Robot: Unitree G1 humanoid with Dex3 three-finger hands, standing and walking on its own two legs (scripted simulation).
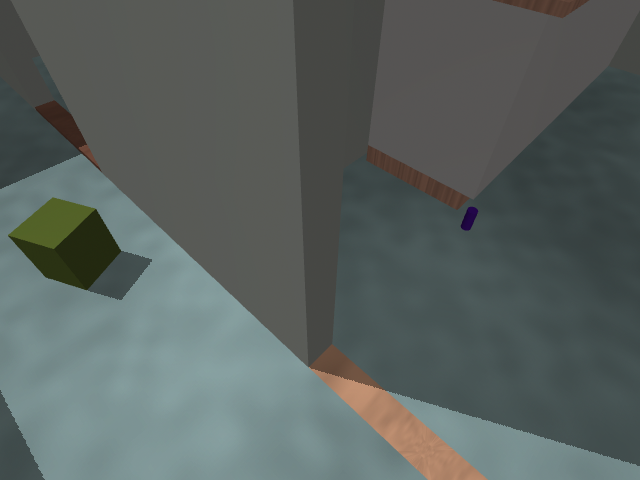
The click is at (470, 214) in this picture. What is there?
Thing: slim round
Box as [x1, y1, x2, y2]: [461, 207, 477, 230]
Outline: 474,207 468,207 461,224 461,227 463,229 467,230 470,228 477,212 477,209
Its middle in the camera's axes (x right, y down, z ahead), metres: +0.65 -0.10 +1.70
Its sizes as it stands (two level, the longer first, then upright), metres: 0.045 0.045 0.106
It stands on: the floor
